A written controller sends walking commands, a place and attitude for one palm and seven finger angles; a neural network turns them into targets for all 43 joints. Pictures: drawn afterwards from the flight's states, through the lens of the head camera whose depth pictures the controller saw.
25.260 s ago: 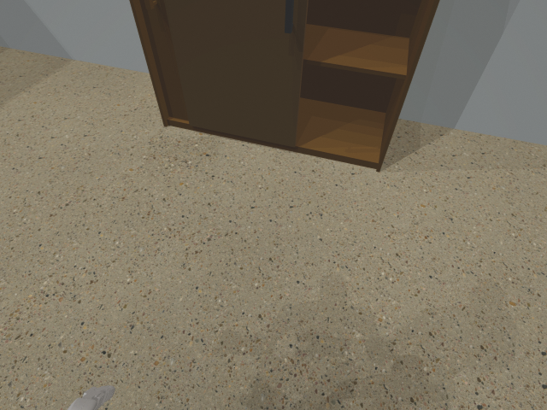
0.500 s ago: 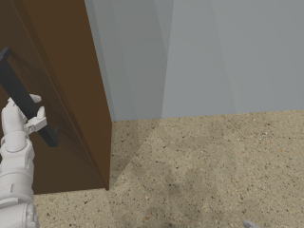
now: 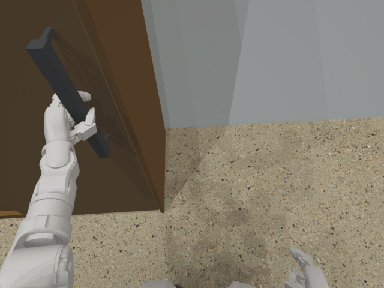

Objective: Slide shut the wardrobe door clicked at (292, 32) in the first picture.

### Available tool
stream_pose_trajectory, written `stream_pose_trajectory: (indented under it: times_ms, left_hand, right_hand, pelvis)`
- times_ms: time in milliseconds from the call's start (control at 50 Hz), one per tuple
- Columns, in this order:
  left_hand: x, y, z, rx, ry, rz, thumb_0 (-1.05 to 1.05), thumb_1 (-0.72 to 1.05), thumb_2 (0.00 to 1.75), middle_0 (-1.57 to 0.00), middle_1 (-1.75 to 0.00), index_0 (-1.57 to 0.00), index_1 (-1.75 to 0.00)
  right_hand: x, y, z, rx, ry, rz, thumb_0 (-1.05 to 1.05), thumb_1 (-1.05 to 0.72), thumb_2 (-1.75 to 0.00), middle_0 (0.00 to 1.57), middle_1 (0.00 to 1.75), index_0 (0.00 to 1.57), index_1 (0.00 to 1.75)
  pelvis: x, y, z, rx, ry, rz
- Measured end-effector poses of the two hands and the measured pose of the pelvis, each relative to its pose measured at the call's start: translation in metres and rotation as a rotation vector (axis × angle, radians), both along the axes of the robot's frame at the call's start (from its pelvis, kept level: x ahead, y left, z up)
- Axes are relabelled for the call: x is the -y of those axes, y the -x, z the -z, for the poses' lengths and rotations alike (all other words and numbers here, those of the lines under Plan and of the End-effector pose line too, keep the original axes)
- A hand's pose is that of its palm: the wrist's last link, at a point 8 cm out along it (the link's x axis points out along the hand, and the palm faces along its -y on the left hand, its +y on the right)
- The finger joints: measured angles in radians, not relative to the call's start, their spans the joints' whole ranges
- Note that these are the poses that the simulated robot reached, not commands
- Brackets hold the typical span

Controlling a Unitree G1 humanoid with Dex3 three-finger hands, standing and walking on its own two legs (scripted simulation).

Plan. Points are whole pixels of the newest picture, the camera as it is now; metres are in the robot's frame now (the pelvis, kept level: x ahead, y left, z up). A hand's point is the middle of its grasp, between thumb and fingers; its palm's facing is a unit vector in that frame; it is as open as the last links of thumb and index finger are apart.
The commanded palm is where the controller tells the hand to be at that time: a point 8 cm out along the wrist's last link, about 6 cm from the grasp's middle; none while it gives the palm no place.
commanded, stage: stop walking and hold the door there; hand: left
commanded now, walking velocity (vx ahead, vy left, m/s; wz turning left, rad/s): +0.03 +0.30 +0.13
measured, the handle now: (82, 106) +0.46 +0.28 +0.09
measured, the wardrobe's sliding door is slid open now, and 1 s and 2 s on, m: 0.00 0.00 0.00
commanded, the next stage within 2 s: loosen the grip on the handle in 1.04 s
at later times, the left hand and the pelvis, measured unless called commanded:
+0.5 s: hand (87, 124) +0.41 +0.25 +0.09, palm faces +0.11 -0.99 -0.10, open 6.3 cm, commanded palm +0.38 +0.28 +0.10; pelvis -0.02 +0.10 -0.01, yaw +1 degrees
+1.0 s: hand (86, 124) +0.40 +0.25 +0.09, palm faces +0.11 -0.99 -0.11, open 6.3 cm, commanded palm +0.38 +0.28 +0.10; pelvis +0.00 +0.12 +0.01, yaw +2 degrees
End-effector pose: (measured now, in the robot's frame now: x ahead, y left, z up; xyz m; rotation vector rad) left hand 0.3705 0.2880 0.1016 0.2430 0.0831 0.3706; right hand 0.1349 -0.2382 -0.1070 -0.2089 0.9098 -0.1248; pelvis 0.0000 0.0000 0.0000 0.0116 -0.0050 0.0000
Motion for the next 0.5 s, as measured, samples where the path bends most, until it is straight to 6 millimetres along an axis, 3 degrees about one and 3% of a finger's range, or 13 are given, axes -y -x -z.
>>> stream_pose_trajectory:
  times_ms: [80,220,340,440,500]
  left_hand:
    - [-0.002,0.0,0.0,0.0,-0.009,0.022,-0.07,0.66,0.72,-0.34,-1.35,-0.33,-1.4]
    - [-0.009,-0.005,0.0,0.003,0.027,0.128,-0.05,0.61,0.74,-0.38,-1.37,-0.36,-1.4]
    - [-0.015,-0.009,0.006,0.102,0.107,0.254,-0.04,0.59,0.78,-0.43,-1.39,-0.37,-1.4]
    - [-0.014,-0.009,0.007,0.113,0.153,0.275,-0.01,0.64,0.78,-0.43,-1.39,-0.32,-1.4]
    - [-0.013,-0.008,0.007,0.101,0.136,0.268,-0.02,0.65,0.76,-0.42,-1.38,-0.3,-1.4]
  right_hand:
    - [-0.026,0.01,0.016,-0.052,-0.054,-0.028,0.01,-0.91,-0.9,0.21,0.3,0.21,0.3]
    - [-0.052,0.028,0.009,-0.117,0.0,-0.031,0.01,-0.91,-0.9,0.21,0.3,0.21,0.3]
    - [-0.075,0.022,0.011,-0.048,0.105,0.026,0.02,-0.91,-0.9,0.2,0.3,0.21,0.3]
    - [-0.117,0.016,0.004,-0.043,0.029,-0.009,0.02,-0.91,-0.9,0.2,0.3,0.2,0.3]
    - [-0.135,0.01,0.01,-0.019,-0.037,-0.046,0.01,-0.91,-0.9,0.2,0.3,0.2,0.3]
  pelvis:
    - [-0.015,0.007,0.0,0.005,0.004,-0.014]
    - [-0.055,0.013,-0.01,0.003,-0.063,-0.044]
    - [-0.103,0.013,0.014,0.021,-0.006,-0.039]
    - [-0.105,0.016,0.007,0.023,-0.003,-0.033]
    - [-0.105,0.016,0.008,0.023,-0.002,-0.018]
